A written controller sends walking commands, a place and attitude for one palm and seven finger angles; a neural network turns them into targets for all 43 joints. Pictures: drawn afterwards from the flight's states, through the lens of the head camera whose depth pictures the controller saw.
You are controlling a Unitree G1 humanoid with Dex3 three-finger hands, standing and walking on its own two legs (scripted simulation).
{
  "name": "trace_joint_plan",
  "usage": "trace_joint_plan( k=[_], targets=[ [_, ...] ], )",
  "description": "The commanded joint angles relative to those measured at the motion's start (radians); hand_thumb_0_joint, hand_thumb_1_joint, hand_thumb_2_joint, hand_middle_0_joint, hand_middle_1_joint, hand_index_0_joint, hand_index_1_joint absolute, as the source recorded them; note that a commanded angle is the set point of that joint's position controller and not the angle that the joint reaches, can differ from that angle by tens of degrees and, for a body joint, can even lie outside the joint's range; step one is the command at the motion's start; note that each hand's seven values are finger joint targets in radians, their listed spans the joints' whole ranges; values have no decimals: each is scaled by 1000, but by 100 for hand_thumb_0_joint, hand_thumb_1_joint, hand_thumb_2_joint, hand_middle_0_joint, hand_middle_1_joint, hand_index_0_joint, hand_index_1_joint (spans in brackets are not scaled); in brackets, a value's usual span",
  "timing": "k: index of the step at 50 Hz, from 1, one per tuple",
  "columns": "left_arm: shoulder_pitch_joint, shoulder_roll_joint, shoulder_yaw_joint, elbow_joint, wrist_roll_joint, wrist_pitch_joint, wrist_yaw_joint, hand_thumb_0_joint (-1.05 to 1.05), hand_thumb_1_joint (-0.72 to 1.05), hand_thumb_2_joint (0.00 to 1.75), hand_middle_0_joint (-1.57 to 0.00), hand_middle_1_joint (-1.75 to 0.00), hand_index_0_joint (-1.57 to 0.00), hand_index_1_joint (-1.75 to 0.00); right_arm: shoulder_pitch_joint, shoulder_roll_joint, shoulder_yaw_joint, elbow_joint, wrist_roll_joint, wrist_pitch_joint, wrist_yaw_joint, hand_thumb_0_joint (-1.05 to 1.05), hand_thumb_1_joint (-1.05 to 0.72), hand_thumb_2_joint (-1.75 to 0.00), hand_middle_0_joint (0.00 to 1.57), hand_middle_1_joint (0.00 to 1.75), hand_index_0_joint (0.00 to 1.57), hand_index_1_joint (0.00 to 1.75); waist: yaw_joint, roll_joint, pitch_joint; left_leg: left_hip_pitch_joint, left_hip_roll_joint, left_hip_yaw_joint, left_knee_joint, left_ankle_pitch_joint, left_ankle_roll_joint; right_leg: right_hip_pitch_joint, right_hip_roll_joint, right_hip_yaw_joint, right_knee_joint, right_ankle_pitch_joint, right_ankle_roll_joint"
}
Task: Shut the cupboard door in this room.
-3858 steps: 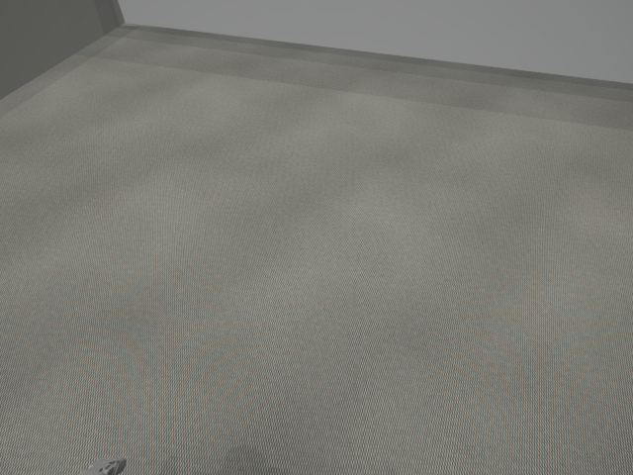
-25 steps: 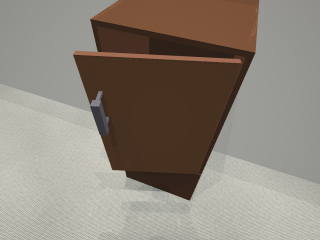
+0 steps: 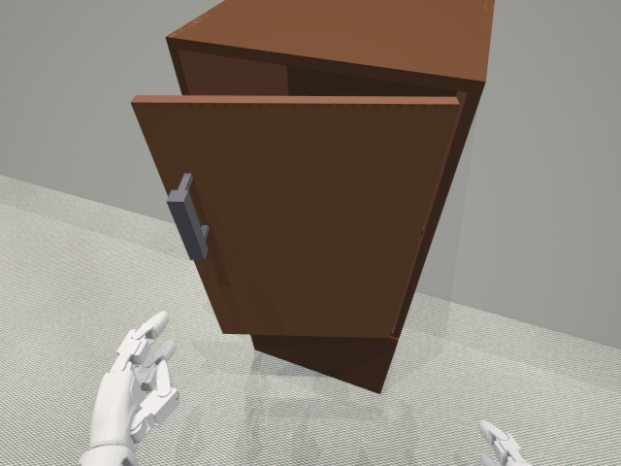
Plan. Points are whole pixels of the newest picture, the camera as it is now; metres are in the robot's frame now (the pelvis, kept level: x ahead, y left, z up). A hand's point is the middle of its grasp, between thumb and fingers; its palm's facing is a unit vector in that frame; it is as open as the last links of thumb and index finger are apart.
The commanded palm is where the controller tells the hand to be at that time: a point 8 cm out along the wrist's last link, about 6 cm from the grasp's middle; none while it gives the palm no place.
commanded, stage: raise the hand and make a fist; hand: left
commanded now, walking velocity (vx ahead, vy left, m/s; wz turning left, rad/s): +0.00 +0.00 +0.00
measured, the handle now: (192, 217) +0.45 +0.19 +0.08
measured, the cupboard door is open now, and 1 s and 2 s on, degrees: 18 18 18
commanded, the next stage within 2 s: bring the fist close to the handle in 1.70 s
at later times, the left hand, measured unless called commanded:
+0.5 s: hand (181, 416) +0.19 +0.16 +0.01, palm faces -0.06 -1.00 -0.02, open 4.7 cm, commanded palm +0.15 +0.22 +0.02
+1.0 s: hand (149, 390) +0.20 +0.19 +0.05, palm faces +0.00 -1.00 -0.05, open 3.1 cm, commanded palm +0.18 +0.24 +0.06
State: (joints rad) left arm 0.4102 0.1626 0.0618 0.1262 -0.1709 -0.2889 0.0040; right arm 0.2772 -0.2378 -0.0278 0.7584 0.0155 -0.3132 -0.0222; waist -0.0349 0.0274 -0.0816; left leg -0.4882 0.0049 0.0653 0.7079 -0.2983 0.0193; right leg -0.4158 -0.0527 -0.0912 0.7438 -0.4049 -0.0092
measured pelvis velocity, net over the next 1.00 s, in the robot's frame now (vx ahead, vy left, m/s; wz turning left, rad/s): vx -0.01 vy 0.01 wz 0.00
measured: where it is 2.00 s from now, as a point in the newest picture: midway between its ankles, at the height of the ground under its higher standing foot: outside the picture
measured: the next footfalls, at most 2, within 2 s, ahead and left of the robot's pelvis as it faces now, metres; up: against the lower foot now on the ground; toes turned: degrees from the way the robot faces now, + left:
none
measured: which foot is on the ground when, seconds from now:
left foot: down 0.00-1.00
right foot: down 0.00-1.00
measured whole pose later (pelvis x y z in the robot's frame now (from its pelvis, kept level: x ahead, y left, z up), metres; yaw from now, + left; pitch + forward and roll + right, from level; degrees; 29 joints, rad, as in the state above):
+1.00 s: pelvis -0.01 +0.01 -0.03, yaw +0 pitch +7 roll -2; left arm 0.43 0.24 0.13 -0.14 -0.27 -0.30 -0.22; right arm 0.24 -0.23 0.03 0.51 0.04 -0.21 -0.06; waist 0.02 0.03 -0.09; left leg -0.67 0.04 0.04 0.93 -0.40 0.03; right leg -0.56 -0.03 -0.10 0.90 -0.47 -0.01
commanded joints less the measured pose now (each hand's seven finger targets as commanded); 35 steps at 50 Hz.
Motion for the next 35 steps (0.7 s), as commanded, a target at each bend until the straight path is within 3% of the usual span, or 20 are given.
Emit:
trace_joint_plan(
  k=[1,2,4,5,6,7,9,10,12,14,17,19,22,24,27,30,35],
  targets=[
    [241,16,56,35,-72,-334,-269,0,90,90,-40,-52,-40,-52,-150,-123,-76,-236,-13,-40,39,0,-90,-90,20,30,20,30,92,-279,-35,-218,-22,-67,173,14,-44,-266,34,39,99,56,-18],
    [255,111,155,58,-70,-369,-307,0,90,90,-42,-54,-42,-54,-154,-119,-87,-258,-4,-27,43,0,-90,-90,20,30,20,30,115,-186,-62,-250,-22,-56,217,25,-40,-260,22,85,133,82,-26],
    [184,162,188,-83,-92,-352,-333,0,90,90,-46,-58,-46,-58,-187,-121,-81,-341,6,-2,37,0,-90,-90,20,30,20,30,135,-15,-168,-252,-35,-27,245,0,-23,-254,22,118,161,8,-32],
    [158,178,206,-135,-111,-317,-326,0,90,90,-47,-60,-47,-60,-196,-113,-78,-374,14,15,30,0,-90,-90,20,30,20,30,138,28,-169,-267,-36,-22,235,-71,-22,-265,22,129,140,-112,-31],
    [110,179,199,-227,-126,-295,-310,0,90,90,-49,-62,-49,-62,-202,-114,-71,-402,19,24,20,0,-90,-90,20,30,20,30,126,49,-178,-261,-33,-30,250,-83,-13,-275,23,155,121,-148,-29],
    [59,204,213,-285,-127,-282,-287,0,90,90,-51,-64,-51,-64,-183,-107,-70,-401,22,32,8,0,-90,-90,20,30,20,30,103,-6,-187,-274,-22,-42,274,-112,-7,-295,24,190,92,-214,-17],
    [-44,202,187,-453,-127,-292,-253,0,90,90,-55,-68,-55,-68,-154,-99,-61,-414,21,32,-11,0,-90,-90,20,30,20,30,57,53,-202,-259,-10,-53,321,-95,5,-316,19,227,68,-207,-7],
    [-93,201,167,-521,-124,-309,-245,0,90,90,-57,-70,-57,-70,-134,-96,-54,-406,18,28,-19,0,-90,-90,20,30,20,30,35,60,-218,-242,-4,-62,335,-76,9,-327,25,219,72,-174,-5],
    [-146,188,124,-560,-126,-332,-259,0,90,90,-60,-74,-60,-74,-105,-101,-41,-382,14,15,-38,0,-90,-90,20,30,20,30,-11,12,-213,-247,8,-79,370,-48,15,-350,30,218,83,-91,11],
    [-122,161,90,-474,-136,-318,-304,0,90,90,-64,-78,-64,-78,-96,-107,-35,-351,18,4,-52,0,-90,-90,20,30,20,30,-27,3,-177,-273,14,-88,384,-49,13,-361,31,212,87,-53,18],
    [-63,179,109,-342,-149,-218,-364,0,90,90,-69,-84,-69,-84,-99,-116,-29,-339,30,7,-68,0,-90,-90,20,30,20,30,-8,-18,-162,-290,12,-94,368,-39,15,-327,27,216,70,-33,30],
    [3,201,153,-336,-161,-143,-379,0,90,90,-73,-88,-73,-88,-100,-113,-31,-357,34,16,-67,0,-90,-90,20,30,20,30,32,-31,-226,-263,6,-93,331,8,12,-237,17,206,66,45,35],
    [83,226,238,-360,-170,-67,-342,0,90,90,-79,-94,-79,-94,-115,-95,-36,-374,30,39,-65,0,-90,-90,20,30,20,30,83,-44,-285,-205,1,-93,272,87,9,-135,17,169,79,181,39],
    [79,200,231,-392,-172,-65,-305,0,90,90,-82,-98,-82,-98,-113,-83,-33,-378,25,50,-62,0,-90,-90,20,30,20,30,79,-72,-254,-180,2,-93,234,99,3,-137,22,131,82,224,37],
    [66,197,223,-413,-156,-108,-258,0,90,90,-88,-104,-88,-104,-110,-87,-29,-372,16,55,-58,0,-90,-90,20,30,20,30,78,-47,-209,-151,3,-95,197,99,2,-164,42,88,92,193,16],
    [52,157,162,-392,-146,-150,-257,0,90,90,-93,-110,-93,-110,-95,-99,-27,-371,18,49,-53,0,-90,-90,20,30,20,30,48,-52,-157,-142,4,-93,183,49,3,-229,52,75,79,103,10],
    [19,179,146,-429,-144,-162,-267,0,90,90,-102,-120,-102,-120,-83,-117,-23,-382,22,37,-51,0,-90,-90,20,30,20,30,46,-7,-180,-99,3,-95,147,9,6,-227,60,64,59,20,-4]
  ],
)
